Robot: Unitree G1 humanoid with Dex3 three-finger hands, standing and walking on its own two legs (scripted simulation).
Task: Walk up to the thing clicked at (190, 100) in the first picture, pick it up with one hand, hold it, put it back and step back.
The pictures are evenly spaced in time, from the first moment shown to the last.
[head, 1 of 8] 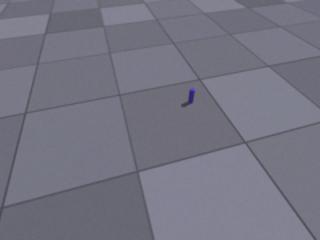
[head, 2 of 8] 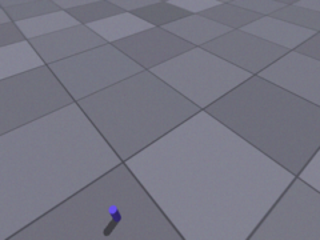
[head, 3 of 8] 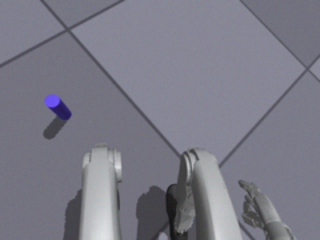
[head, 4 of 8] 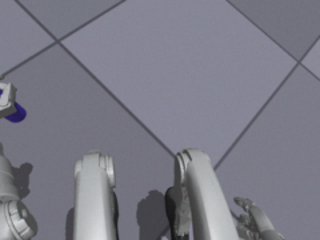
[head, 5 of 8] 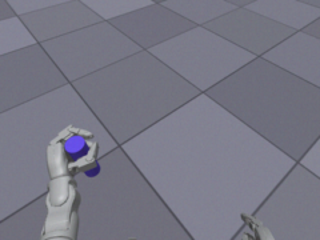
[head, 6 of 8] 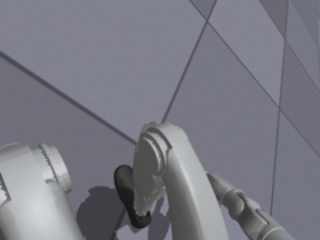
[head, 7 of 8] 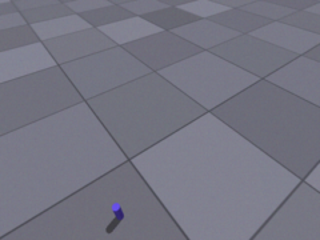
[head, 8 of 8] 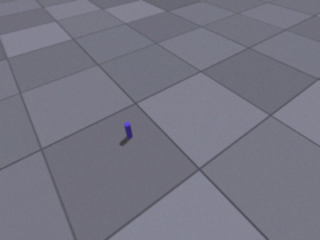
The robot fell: no
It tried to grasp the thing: yes
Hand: left
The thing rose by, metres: 0.68
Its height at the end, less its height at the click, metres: +0.00
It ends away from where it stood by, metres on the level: 0.02
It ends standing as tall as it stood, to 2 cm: yes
